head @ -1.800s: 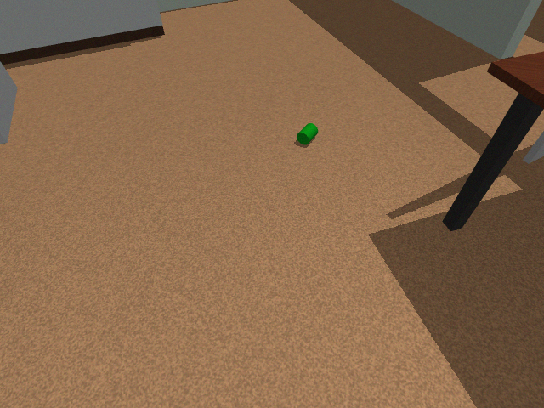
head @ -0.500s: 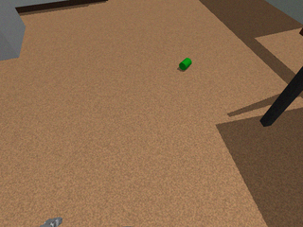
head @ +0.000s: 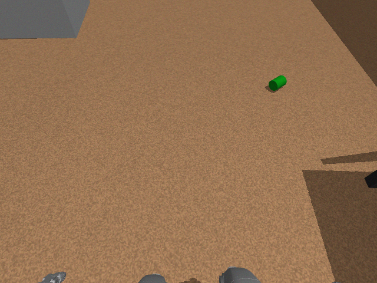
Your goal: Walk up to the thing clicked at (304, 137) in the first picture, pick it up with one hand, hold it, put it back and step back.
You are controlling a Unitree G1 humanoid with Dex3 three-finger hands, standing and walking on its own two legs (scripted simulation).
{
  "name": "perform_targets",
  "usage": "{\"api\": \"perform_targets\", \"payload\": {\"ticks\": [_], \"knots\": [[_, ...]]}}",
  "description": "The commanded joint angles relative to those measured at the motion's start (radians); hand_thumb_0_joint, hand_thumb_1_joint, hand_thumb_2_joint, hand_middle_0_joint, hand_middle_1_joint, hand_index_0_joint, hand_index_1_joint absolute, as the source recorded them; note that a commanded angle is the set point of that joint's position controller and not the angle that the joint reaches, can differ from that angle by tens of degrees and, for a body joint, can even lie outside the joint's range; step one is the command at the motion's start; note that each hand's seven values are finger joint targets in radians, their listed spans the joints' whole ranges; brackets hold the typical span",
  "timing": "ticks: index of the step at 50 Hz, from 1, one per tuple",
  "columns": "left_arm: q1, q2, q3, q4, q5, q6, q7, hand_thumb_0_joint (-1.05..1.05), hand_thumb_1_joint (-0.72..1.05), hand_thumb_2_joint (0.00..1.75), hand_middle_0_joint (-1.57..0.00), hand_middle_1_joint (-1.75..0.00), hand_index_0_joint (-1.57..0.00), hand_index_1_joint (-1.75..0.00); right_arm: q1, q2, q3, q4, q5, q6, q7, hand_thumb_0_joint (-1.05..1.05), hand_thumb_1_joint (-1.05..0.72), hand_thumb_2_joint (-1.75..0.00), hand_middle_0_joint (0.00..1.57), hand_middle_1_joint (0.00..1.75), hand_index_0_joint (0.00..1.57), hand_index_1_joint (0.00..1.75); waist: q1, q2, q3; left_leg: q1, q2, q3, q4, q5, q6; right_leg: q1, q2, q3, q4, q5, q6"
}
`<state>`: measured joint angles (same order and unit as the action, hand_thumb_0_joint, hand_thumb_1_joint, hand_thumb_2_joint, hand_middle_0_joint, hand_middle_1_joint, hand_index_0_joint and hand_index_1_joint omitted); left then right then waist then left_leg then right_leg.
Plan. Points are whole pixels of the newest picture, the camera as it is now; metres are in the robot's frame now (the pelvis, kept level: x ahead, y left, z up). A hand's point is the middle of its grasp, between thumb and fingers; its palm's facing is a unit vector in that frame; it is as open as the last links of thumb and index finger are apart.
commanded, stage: walk up
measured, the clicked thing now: (277, 83) +1.46 -0.71 -0.72
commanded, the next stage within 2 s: stand in 1.08 s
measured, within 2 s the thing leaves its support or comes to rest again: neither
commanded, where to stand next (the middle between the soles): +0.05 -0.03 m, yaw +7 degrees
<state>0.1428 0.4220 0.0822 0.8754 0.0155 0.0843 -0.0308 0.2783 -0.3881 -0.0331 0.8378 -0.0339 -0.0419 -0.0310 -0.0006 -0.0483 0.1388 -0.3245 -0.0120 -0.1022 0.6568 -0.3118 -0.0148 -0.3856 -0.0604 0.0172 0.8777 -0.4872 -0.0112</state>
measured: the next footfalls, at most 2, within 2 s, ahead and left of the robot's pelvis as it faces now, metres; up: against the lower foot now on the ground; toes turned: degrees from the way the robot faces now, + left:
right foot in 0.06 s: +0.05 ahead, -0.17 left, +0.00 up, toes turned +6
left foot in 0.36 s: +0.03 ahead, +0.10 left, +0.00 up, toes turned +6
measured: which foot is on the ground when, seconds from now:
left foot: down 0.00-0.08, up 0.10-0.34, down 0.36-1.00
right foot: up 0.00-0.04, down 0.06-1.00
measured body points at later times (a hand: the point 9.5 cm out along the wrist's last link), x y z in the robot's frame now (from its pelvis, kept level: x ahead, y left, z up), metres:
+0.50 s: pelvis -0.01 -0.03 +0.00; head +0.01 +0.00 +0.45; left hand +0.01 +0.30 -0.13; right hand +0.13 -0.31 -0.11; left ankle -0.01 +0.09 -0.72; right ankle -0.01 -0.16 -0.70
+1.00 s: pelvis -0.02 -0.03 +0.02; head -0.01 -0.03 +0.47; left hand +0.02 +0.29 -0.11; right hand +0.12 -0.31 -0.11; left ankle -0.01 +0.09 -0.72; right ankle +0.01 -0.18 -0.72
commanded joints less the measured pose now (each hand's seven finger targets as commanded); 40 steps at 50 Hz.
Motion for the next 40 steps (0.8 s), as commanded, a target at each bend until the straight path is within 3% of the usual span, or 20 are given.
{"api": "perform_targets", "payload": {"ticks": [1,2,4,5,6,10,14,17,18,19,20,21,22,24,28,30,31,33,36,40], "knots": [[0.060,0.132,0.047,-0.059,-0.001,-0.053,0.020,0.00,0.90,0.90,-0.20,-0.30,-0.20,-0.30,-0.035,-0.294,-0.086,-0.096,0.015,0.006,-0.022,0.00,-0.90,-0.90,0.20,0.30,0.20,0.30,0.026,0.206,-0.191,-0.011,0.161,-0.160,-0.030,0.498,0.209,0.180,0.052,-0.068,-0.243,0.128,-0.023],[0.111,0.134,0.050,-0.041,0.001,-0.063,0.024,0.00,0.90,0.90,-0.20,-0.30,-0.20,-0.30,-0.057,-0.270,-0.075,-0.103,0.027,0.015,-0.019,0.00,-0.90,-0.90,0.20,0.30,0.20,0.30,0.058,0.174,-0.195,-0.033,0.128,-0.143,0.037,0.444,0.166,0.243,0.055,-0.066,-0.362,0.218,-0.040],[0.102,0.273,0.076,-0.065,0.021,-0.083,0.028,0.00,0.90,0.90,-0.20,-0.30,-0.20,-0.30,-0.049,-0.165,-0.045,-0.128,0.047,0.021,-0.024,0.00,-0.90,-0.90,0.20,0.30,0.20,0.30,0.055,-0.148,-0.168,-0.229,-0.089,-0.003,0.303,0.044,0.061,0.288,-0.236,0.323,-0.507,0.352,-0.148],[0.035,0.286,0.076,-0.092,0.019,-0.083,0.024,0.00,0.90,0.90,-0.20,-0.30,-0.20,-0.30,-0.031,-0.194,-0.056,-0.111,0.035,0.030,-0.037,0.00,-0.90,-0.90,0.20,0.30,0.20,0.30,0.046,-0.159,-0.155,-0.223,-0.061,-0.002,0.427,-0.320,0.048,0.197,-0.385,0.427,-0.545,0.380,-0.264],[-0.022,0.303,0.075,-0.106,0.017,-0.082,0.025,0.00,0.90,0.90,-0.20,-0.30,-0.20,-0.30,-0.004,-0.226,-0.069,-0.091,0.031,0.029,-0.042,0.00,-0.90,-0.90,0.20,0.30,0.20,0.30,0.018,-0.199,-0.122,-0.197,-0.022,-0.010,0.499,-0.343,0.044,0.119,-0.423,0.505,-0.579,0.355,-0.314],[-0.003,0.208,0.054,-0.090,0.021,-0.098,0.029,0.00,0.90,0.90,-0.20,-0.30,-0.20,-0.30,-0.001,-0.211,-0.069,-0.042,0.032,0.022,-0.002,0.00,-0.90,-0.90,0.20,0.30,0.20,0.30,0.017,-0.121,-0.066,-0.162,-0.032,0.024,0.405,-0.179,0.036,0.133,-0.185,0.121,-0.450,0.439,-0.183],[0.074,0.223,0.056,-0.091,0.025,-0.103,0.025,0.00,0.90,0.90,-0.20,-0.30,-0.20,-0.30,-0.043,-0.177,-0.051,-0.048,0.029,0.011,0.017,0.00,-0.90,-0.90,0.20,0.30,0.20,0.30,0.062,-0.179,-0.148,-0.095,-0.012,0.103,0.094,-0.166,0.020,0.289,-0.186,0.088,-0.386,0.535,-0.198],[0.056,0.219,0.042,-0.100,-0.004,-0.091,0.021,0.00,0.90,0.90,-0.20,-0.30,-0.20,-0.30,0.004,-0.161,-0.056,-0.017,0.019,-0.004,0.013,0.00,-0.90,-0.90,0.20,0.30,0.20,0.30,0.016,-0.138,-0.181,0.090,-0.041,0.143,-0.177,0.044,0.037,0.230,-0.186,0.047,-0.250,0.643,-0.156],[0.056,0.190,0.026,-0.104,-0.009,-0.088,0.022,0.00,0.90,0.90,-0.20,-0.30,-0.20,-0.30,0.006,-0.174,-0.064,-0.006,0.014,-0.008,0.009,0.00,-0.90,-0.90,0.20,0.30,0.20,0.30,0.002,-0.093,-0.187,0.191,-0.027,0.096,-0.233,0.132,0.058,0.149,-0.170,0.036,-0.194,0.610,-0.117],[0.064,0.139,0.007,-0.112,-0.014,-0.088,0.023,0.00,0.90,0.90,-0.20,-0.30,-0.20,-0.30,0.011,-0.217,-0.075,-0.009,0.005,-0.014,0.005,0.00,-0.90,-0.90,0.20,0.30,0.20,0.30,-0.003,0.038,-0.219,0.290,0.086,-0.079,-0.246,0.224,0.096,0.035,-0.127,0.007,-0.103,0.453,-0.059],[0.076,0.078,-0.012,-0.121,-0.025,-0.084,0.022,0.00,0.90,0.90,-0.20,-0.30,-0.20,-0.30,-0.051,-0.272,-0.078,-0.036,-0.002,-0.020,0.004,0.00,-0.90,-0.90,0.20,0.30,0.20,0.30,0.031,0.221,-0.214,0.310,0.274,-0.359,-0.285,0.303,0.168,-0.096,-0.005,-0.052,-0.048,0.106,-0.002],[0.032,0.150,0.012,-0.091,-0.025,-0.072,0.038,0.00,0.90,0.90,-0.20,-0.30,-0.20,-0.30,-0.065,-0.322,-0.082,-0.030,0.011,-0.016,0.006,0.00,-0.90,-0.90,0.20,0.30,0.20,0.30,-0.015,0.227,-0.188,0.119,0.352,-0.401,-0.291,0.222,0.294,0.017,-0.015,0.009,0.011,-0.157,-0.003],[0.031,0.173,0.015,-0.079,-0.020,-0.071,0.039,0.00,0.90,0.90,-0.20,-0.30,-0.20,-0.30,-0.110,-0.307,-0.083,-0.025,0.012,-0.014,0.005,0.00,-0.90,-0.90,0.20,0.30,0.20,0.30,0.000,0.218,-0.140,0.038,0.345,-0.392,-0.300,0.179,0.316,0.057,-0.033,0.023,0.040,-0.139,-0.006],[0.066,0.159,0.012,-0.055,-0.022,-0.082,0.031,0.00,0.90,0.90,-0.20,-0.30,-0.20,-0.30,-0.160,-0.239,-0.051,-0.032,0.017,-0.011,0.003,0.00,-0.90,-0.90,0.20,0.30,0.20,0.30,0.028,0.210,-0.132,0.085,0.242,-0.198,-0.248,0.286,0.240,0.047,-0.028,0.017,-0.062,-0.083,-0.014],[0.120,0.159,0.009,0.008,-0.014,-0.115,0.038,0.00,0.90,0.90,-0.20,-0.30,-0.20,-0.30,-0.189,-0.205,-0.033,-0.009,0.039,0.007,0.014,0.00,-0.90,-0.90,0.20,0.30,0.20,0.30,0.055,0.167,-0.189,0.070,0.122,-0.054,-0.090,0.386,0.104,0.253,-0.003,-0.025,-0.425,0.302,-0.019],[0.111,0.215,0.011,0.015,0.003,-0.130,0.049,0.00,0.90,0.90,-0.20,-0.30,-0.20,-0.30,-0.177,-0.175,-0.024,-0.014,0.049,0.018,0.018,0.00,-0.90,-0.90,0.20,0.30,0.20,0.30,0.034,0.068,-0.205,0.033,0.052,-0.003,-0.025,0.269,0.056,0.279,-0.115,0.121,-0.462,0.462,-0.067],[0.064,0.240,0.010,0.015,0.002,-0.135,0.048,0.00,0.90,0.90,-0.20,-0.30,-0.20,-0.30,-0.155,-0.160,-0.025,0.005,0.046,0.027,0.022,0.00,-0.90,-0.90,0.20,0.30,0.20,0.30,0.010,0.032,-0.169,0.026,0.022,0.008,-0.035,0.100,0.042,0.216,-0.185,0.203,-0.493,0.345,-0.113],[-0.053,0.233,0.000,-0.005,0.004,-0.130,0.041,0.00,0.90,0.90,-0.20,-0.30,-0.20,-0.30,-0.117,-0.167,-0.034,0.057,0.032,0.036,0.027,0.00,-0.90,-0.90,0.20,0.30,0.20,0.30,-0.037,-0.031,-0.100,0.143,0.020,0.016,-0.064,-0.089,0.044,0.031,-0.213,0.197,-0.521,0.186,-0.130],[-0.050,0.180,-0.017,0.023,-0.006,-0.129,0.036,0.00,0.90,0.90,-0.20,-0.30,-0.20,-0.30,-0.188,-0.199,-0.035,0.065,0.030,0.022,0.039,0.00,-0.90,-0.90,0.20,0.30,0.20,0.30,-0.007,0.012,-0.079,0.100,0.095,-0.094,-0.221,0.055,0.079,0.071,-0.064,0.034,-0.482,0.136,-0.030],[-0.029,0.173,-0.019,0.065,-0.009,-0.139,0.033,0.00,0.90,0.90,-0.20,-0.30,-0.20,-0.30,-0.202,-0.179,-0.017,0.095,0.031,0.015,0.043,0.00,-0.90,-0.90,0.20,0.30,0.20,0.30,0.012,0.019,-0.127,0.092,0.088,-0.070,-0.246,0.148,0.063,0.207,-0.072,0.044,-0.505,0.228,-0.030]]}}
